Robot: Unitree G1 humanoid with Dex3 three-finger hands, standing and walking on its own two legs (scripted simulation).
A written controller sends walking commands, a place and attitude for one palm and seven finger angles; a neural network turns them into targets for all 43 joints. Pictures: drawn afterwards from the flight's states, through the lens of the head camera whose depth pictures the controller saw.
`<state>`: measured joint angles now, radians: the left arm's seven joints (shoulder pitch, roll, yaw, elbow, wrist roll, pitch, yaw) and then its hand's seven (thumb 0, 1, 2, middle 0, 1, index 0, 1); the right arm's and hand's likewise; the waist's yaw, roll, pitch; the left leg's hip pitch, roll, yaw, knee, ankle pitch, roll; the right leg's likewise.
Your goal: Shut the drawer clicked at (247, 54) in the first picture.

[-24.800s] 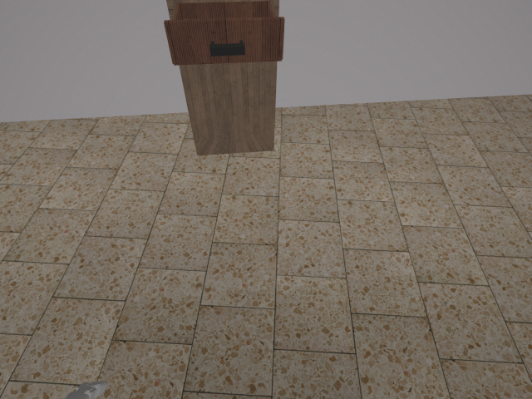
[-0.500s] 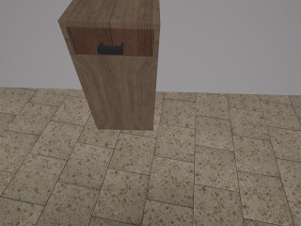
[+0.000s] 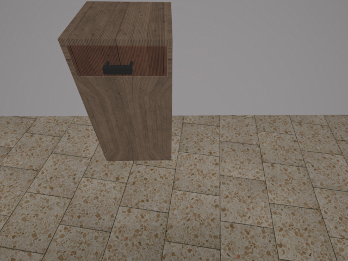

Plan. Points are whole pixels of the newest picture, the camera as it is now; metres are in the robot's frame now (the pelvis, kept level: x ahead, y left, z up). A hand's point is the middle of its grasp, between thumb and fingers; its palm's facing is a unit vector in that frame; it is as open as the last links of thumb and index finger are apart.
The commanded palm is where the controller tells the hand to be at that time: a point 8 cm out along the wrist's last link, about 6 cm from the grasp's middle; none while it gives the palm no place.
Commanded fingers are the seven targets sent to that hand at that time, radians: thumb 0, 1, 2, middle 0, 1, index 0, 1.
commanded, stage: let the arm hang, fingers relaxed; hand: left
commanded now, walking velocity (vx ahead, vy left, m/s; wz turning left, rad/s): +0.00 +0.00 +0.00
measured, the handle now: (118, 66) +0.83 +0.27 -0.01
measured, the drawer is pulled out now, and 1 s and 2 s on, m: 0.00 0.00 0.00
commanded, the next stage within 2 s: look to check the result in 0.04 s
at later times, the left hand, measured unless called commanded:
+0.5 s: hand out of the picture -0.03 +0.16 -0.17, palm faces +0.05 -0.98 -0.19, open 7.4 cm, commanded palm none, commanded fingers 0.00 0.90 0.90 -0.20 -0.30 -0.20 -0.30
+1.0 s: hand out of the picture +0.00 +0.17 -0.17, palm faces +0.03 -0.98 -0.20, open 7.4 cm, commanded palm none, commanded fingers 0.00 0.90 0.90 -0.20 -0.30 -0.20 -0.30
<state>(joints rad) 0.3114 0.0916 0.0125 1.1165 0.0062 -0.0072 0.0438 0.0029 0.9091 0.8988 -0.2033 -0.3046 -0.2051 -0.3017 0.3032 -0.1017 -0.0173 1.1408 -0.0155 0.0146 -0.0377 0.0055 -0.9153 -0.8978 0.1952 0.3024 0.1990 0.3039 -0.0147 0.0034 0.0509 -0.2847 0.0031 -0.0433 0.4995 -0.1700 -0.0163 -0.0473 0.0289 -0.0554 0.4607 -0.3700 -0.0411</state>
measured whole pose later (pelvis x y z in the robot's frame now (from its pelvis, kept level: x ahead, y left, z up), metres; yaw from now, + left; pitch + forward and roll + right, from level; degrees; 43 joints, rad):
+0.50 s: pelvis +0.00 +0.00 +0.00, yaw -1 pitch -3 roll +0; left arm 0.34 0.13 0.02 1.14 0.01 0.00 0.04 0.00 0.91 0.90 -0.20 -0.30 -0.20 -0.30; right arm 0.27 -0.13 -0.02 1.13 -0.01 0.02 -0.04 0.01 -0.92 -0.90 0.20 0.30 0.20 0.30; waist 0.00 0.01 0.07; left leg -0.27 0.01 -0.03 0.49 -0.17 -0.02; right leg -0.03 0.04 -0.04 0.44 -0.36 -0.04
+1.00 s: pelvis +0.01 +0.00 +0.00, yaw -1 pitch -2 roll +0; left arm 0.30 0.14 0.02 1.13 0.01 -0.01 0.04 0.00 0.91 0.90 -0.20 -0.30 -0.20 -0.30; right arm 0.25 -0.14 -0.02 1.14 -0.01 0.01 -0.04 0.00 -0.91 -0.90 0.20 0.30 0.20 0.30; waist -0.01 0.00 0.08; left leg -0.26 0.01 -0.03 0.47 -0.17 -0.02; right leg -0.02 0.03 -0.04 0.42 -0.35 -0.04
